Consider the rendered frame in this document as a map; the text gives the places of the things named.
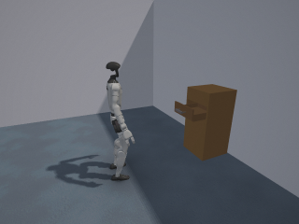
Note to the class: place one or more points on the robot torso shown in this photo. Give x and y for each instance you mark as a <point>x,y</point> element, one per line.
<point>109,98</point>

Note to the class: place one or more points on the humanoid robot head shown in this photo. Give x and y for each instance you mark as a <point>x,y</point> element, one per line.
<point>113,66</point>

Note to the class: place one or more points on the drawer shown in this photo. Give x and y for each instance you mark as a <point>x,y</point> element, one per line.
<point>193,112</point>

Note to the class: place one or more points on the right robot hand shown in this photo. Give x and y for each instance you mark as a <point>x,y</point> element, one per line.
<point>127,135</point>

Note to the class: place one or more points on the handle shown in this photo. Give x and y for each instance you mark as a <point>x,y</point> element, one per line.
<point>178,110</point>

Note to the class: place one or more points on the right robot upper arm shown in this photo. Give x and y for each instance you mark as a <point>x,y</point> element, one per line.
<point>115,90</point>

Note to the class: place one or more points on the right robot forearm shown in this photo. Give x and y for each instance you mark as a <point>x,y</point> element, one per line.
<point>117,114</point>

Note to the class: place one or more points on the cabinet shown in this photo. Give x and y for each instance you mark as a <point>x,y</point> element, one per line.
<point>209,138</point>

